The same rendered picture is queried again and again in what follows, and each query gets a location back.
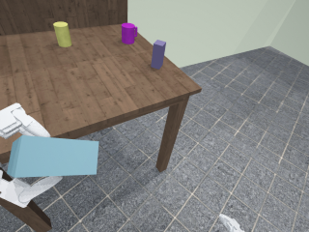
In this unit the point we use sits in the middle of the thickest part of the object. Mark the right robot hand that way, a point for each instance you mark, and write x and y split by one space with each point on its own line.
230 223

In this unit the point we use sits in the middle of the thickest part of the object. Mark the left robot hand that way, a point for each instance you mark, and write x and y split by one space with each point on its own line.
14 119

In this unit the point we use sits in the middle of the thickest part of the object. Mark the table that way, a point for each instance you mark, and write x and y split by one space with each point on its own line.
96 83

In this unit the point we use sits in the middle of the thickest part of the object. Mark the sponge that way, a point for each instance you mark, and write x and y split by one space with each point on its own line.
39 156

